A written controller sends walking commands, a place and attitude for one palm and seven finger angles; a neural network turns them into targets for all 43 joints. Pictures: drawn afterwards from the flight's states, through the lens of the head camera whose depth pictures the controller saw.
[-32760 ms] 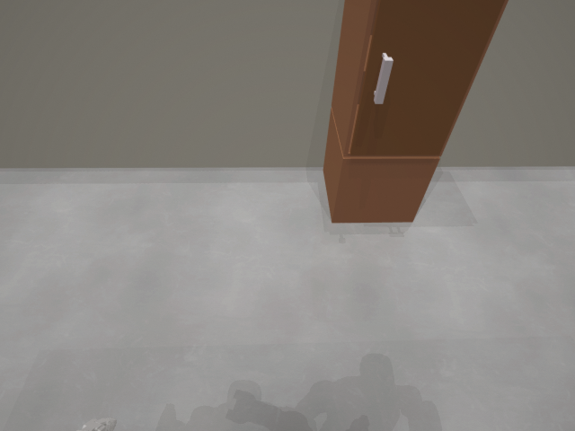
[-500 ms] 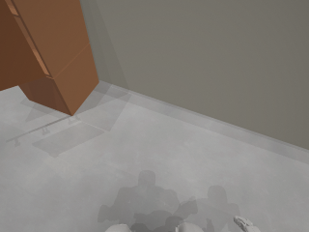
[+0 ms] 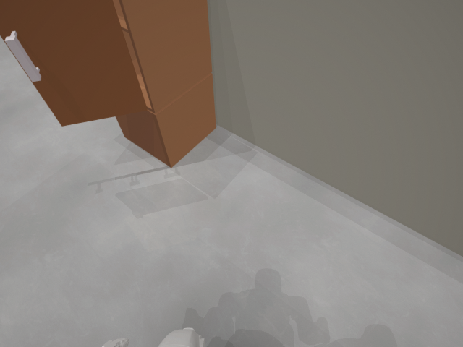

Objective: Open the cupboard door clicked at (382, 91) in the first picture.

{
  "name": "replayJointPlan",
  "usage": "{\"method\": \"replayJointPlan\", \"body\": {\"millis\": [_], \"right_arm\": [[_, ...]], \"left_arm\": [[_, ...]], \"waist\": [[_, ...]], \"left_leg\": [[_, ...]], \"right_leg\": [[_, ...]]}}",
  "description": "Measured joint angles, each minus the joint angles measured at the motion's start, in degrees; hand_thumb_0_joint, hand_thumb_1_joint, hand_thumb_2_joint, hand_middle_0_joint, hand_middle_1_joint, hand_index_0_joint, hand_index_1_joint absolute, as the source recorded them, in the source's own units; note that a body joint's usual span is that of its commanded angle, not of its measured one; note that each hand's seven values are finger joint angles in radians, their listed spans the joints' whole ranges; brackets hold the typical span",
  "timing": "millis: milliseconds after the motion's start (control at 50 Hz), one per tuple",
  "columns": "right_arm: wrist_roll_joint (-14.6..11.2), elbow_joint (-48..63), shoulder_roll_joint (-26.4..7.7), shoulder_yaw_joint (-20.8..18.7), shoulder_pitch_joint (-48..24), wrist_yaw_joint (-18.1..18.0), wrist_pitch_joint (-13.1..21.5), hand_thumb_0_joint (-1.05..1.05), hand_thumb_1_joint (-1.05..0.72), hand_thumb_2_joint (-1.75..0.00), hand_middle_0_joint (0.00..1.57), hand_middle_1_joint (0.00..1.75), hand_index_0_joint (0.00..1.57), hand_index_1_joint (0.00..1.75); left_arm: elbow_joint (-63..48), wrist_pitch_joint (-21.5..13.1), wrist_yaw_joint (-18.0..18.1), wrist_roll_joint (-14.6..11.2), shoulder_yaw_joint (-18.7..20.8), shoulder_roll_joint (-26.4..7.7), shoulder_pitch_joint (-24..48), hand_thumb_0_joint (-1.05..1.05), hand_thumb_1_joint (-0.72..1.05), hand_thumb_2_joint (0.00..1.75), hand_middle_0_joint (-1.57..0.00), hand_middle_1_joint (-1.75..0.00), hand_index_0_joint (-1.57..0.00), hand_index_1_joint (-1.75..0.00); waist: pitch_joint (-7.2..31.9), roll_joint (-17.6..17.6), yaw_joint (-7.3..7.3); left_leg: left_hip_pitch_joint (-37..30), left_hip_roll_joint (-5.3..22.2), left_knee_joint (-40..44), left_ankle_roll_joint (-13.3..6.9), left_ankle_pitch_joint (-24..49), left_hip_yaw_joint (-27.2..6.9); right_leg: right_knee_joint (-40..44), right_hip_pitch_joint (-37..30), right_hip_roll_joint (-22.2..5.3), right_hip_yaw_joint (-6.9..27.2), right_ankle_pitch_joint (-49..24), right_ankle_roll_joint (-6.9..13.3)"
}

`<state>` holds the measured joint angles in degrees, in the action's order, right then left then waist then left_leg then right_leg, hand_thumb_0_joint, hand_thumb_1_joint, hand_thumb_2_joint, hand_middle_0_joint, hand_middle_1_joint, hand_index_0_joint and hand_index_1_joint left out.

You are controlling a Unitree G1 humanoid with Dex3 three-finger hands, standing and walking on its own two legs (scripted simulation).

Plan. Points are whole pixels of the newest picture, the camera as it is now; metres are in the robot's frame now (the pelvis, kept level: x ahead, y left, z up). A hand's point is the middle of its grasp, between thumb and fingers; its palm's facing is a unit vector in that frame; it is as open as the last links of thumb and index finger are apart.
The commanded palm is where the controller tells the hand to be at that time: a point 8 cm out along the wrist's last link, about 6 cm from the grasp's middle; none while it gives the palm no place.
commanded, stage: turn to face it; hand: left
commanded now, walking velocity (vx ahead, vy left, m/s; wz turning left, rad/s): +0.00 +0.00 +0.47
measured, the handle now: (25, 56) +0.91 +0.70 -0.03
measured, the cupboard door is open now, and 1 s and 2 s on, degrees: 53 53 53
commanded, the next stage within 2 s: take the last steps up to it in 0.42 s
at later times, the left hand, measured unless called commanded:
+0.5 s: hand out of the picture +0.06 +0.22 -0.17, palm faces +0.21 -0.94 -0.28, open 7.4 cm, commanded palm none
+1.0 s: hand out of the picture -0.05 +0.24 -0.19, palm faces +0.40 -0.89 -0.20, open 7.4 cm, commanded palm none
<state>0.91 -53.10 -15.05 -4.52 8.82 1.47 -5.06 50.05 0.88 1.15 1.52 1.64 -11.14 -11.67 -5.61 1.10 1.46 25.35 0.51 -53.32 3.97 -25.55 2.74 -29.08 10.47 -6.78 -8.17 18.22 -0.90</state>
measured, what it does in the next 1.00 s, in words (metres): steps on the spot, turning left: left foot, then right foot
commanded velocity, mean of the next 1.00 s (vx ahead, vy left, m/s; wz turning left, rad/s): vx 0.15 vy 0.07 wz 0.24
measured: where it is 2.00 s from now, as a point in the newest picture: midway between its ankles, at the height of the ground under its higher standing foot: (176, 297)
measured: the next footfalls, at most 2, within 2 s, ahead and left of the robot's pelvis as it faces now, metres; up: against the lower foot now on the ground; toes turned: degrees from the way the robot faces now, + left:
left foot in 0.12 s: +0.05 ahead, +0.13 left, +0.00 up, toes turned +8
right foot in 0.50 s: +0.07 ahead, -0.12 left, +0.00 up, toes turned +8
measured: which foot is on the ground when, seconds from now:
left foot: up 0.00-0.10, down 0.12-0.50, up 0.52-0.90, down 0.92-1.00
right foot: down 0.00-0.12, up 0.14-0.48, down 0.50-0.92, up 0.94-1.00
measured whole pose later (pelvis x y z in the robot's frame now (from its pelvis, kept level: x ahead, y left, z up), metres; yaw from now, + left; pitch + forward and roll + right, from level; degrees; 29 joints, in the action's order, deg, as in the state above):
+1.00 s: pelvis +0.06 +0.08 -0.01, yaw +19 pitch +0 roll +1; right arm 1.7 -53.3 -11.5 -2.0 8.4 0.5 1.4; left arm 62.6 1.8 -0.3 1.7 3.8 -13.5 -20.8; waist -3.4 3.8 -2.5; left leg 17.4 -0.5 -34.1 -3.4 -16.0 6.7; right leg -58.6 18.5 -8.4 -3.7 29.4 -1.9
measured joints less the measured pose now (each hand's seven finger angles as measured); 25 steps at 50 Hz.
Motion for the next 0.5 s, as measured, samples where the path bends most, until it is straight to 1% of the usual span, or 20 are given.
{"method": "replayJointPlan", "body": {"millis": [60,80,100,120,140,160,200,220,260,300,360,420,440,480,500], "right_arm": [[-0.1,0.5,0.3,0.5,-1.5,0.1,0.5,0.01,-0.91,-0.9,0.2,0.3,0.19,0.3],[-0.1,0.8,0.5,0.7,-2.0,0.0,0.8,0.01,-0.91,-0.9,0.2,0.3,0.19,0.3],[-0.1,1.2,0.5,0.9,-2.3,0.0,1.2,0.01,-0.91,-0.9,0.2,0.3,0.19,0.3],[0.1,1.8,0.3,1.0,-2.5,0.0,1.9,0.01,-0.91,-0.9,0.2,0.3,0.19,0.3],[0.2,2.1,0.7,1.1,-2.9,-0.2,2.5,0.01,-0.91,-0.9,0.2,0.3,0.19,0.3],[0.2,2.4,1.2,1.3,-3.2,-0.5,2.9,0.01,-0.91,-0.9,0.2,0.3,0.19,0.3],[0.5,2.8,1.9,1.9,-3.1,-1.0,3.4,0.01,-0.9,-0.9,0.2,0.3,0.19,0.3],[0.5,2.9,2.2,2.2,-2.8,-1.4,3.5,0.01,-0.9,-0.9,0.2,0.3,0.19,0.3],[0.6,2.7,2.5,2.5,-2.3,-1.9,3.5,0.01,-0.9,-0.9,0.2,0.3,0.2,0.3],[0.7,2.1,2.7,2.8,-1.8,-2.2,3.4,0.01,-0.9,-0.9,0.2,0.3,0.2,0.3],[0.7,1.1,3.0,3.0,-0.9,-2.2,3.2,0.01,-0.9,-0.9,0.2,0.3,0.2,0.3],[0.8,0.3,3.3,3.0,-0.1,-2.0,2.9,0.01,-0.9,-0.9,0.2,0.3,0.2,0.3],[0.8,0.0,3.4,2.9,0.2,-2.0,2.7,0.01,-0.9,-0.9,0.2,0.3,0.2,0.3],[0.4,-0.6,3.5,2.8,0.9,-1.9,2.5,0.01,-0.9,-0.9,0.2,0.3,0.2,0.3],[0.2,-0.8,3.4,2.6,1.2,-1.8,2.3,0.01,-0.9,-0.9,0.2,0.3,0.2,0.3]], "left_arm": [[0.6,-0.2,-0.3,0.1,0.1,-0.2,-1.1,0.01,0.9,0.9,-0.2,-0.3,-0.2,-0.3],[0.9,-0.2,-0.4,0.1,0.2,-0.5,-1.6,0.01,0.9,0.9,-0.2,-0.3,-0.2,-0.3],[1.2,0.0,-0.5,-0.1,0.4,-0.8,-2.2,0.01,0.9,0.9,-0.2,-0.3,-0.2,-0.3],[1.4,0.3,-0.6,-0.3,0.6,-1.1,-2.9,0.01,0.9,0.9,-0.2,-0.3,-0.2,-0.3],[2.1,0.9,-0.6,-0.5,0.8,-1.7,-2.7,0.01,0.9,0.9,-0.2,-0.3,-0.2,-0.3],[2.6,1.7,-0.4,-0.6,1.0,-2.4,-2.3,0.01,0.9,0.9,-0.2,-0.3,-0.2,-0.3],[3.5,2.9,-0.1,-0.4,1.5,-3.4,-1.5,0.01,0.9,0.9,-0.2,-0.3,-0.2,-0.3],[3.9,3.1,-0.1,-0.4,1.7,-3.7,-1.0,0.01,0.9,0.9,-0.2,-0.3,-0.2,-0.3],[3.9,3.3,-0.3,-0.3,2.0,-4.0,-0.2,0.01,0.9,0.9,-0.2,-0.3,-0.2,-0.3],[3.6,3.0,-0.6,-0.3,2.0,-4.0,0.5,0.01,0.9,0.9,-0.2,-0.3,-0.2,-0.3],[3.1,2.6,-0.7,-0.4,1.9,-3.8,1.1,0.01,0.91,0.9,-0.2,-0.3,-0.2,-0.3],[2.9,2.2,-0.7,-0.5,1.6,-3.4,1.6,0.01,0.91,0.9,-0.2,-0.3,-0.2,-0.3],[2.9,2.0,-0.7,-0.5,1.5,-3.2,1.7,0.01,0.91,0.9,-0.2,-0.3,-0.2,-0.3],[2.6,1.1,-0.7,-0.6,1.3,-3.0,1.4,0.01,0.91,0.9,-0.2,-0.3,-0.2,-0.3],[2.7,0.5,-0.5,-0.4,1.2,-2.8,1.1,0.01,0.9,0.9,-0.2,-0.3,-0.2,-0.3]], "waist": [[-0.6,1.2,-1.11],[-0.7,1.6,-1.38],[-0.5,1.9,-1.55],[-0.1,1.6,-1.57],[-0.2,2.3,-1.58],[-0.5,2.8,-1.83],[-0.6,3.1,-2.02],[-0.4,2.8,-2.01],[-0.3,2.1,-2.11],[-0.1,1.2,-2.27],[0.5,0.1,-2.2],[1.0,-0.9,-1.68],[1.2,-1.2,-1.51],[1.9,-1.1,-1.43],[2.2,-1.0,-1.57]], "left_leg": [[-3.6,-0.1,9.2,-0.6,0.8,1.4],[-5.2,-0.3,12.7,-0.9,2.5,1.7],[-7.0,-0.5,17.0,-1.4,5.8,2.0],[-8.0,-0.4,19.9,-3.6,10.3,1.5],[-7.2,-0.9,18.8,-5.4,10.7,1.2],[-6.7,-1.3,17.6,-6.3,9.7,1.0],[-6.8,-1.4,17.7,-6.5,8.4,0.0],[-7.0,-1.3,18.5,-6.3,8.6,-0.7],[-7.8,-1.2,20.8,-5.8,10.0,-1.9],[-8.6,-1.2,22.9,-5.8,11.3,-2.9],[-9.3,-1.1,24.8,-5.5,12.5,-4.1],[-9.4,-1.2,25.0,-4.8,12.6,-5.2],[-9.2,-1.2,24.6,-4.5,12.4,-5.6],[-8.2,-1.8,22.7,-3.7,11.5,-5.9],[-7.3,-2.0,20.8,-3.5,10.2,-5.7]], "right_leg": [[-1.9,0.1,-1.2,-1.8,1.4,-0.7],[-3.1,0.4,-1.5,-2.3,2.2,-1.1],[-5.0,1.0,-1.9,-2.7,3.3,-1.5],[-8.1,2.5,-2.1,-3.2,4.5,-2.0],[-13.2,4.7,-2.3,-1.8,8.2,-2.7],[-18.7,7.0,-1.7,0.5,11.5,-3.1],[-27.4,11.0,-0.1,3.4,13.6,-3.5],[-30.0,12.5,0.6,4.2,13.0,-3.6],[-32.4,14.6,1.5,5.5,10.6,-3.6],[-31.3,15.3,2.0,6.3,8.8,-3.6],[-25.7,14.2,2.6,6.7,8.0,-3.5],[-17.6,11.0,3.6,6.5,7.4,-3.1],[-14.3,9.5,4.0,6.3,6.0,-3.0],[-5.4,5.4,4.4,6.0,0.7,-2.6],[-3.1,4.5,4.3,6.1,-0.7,-1.3]]}}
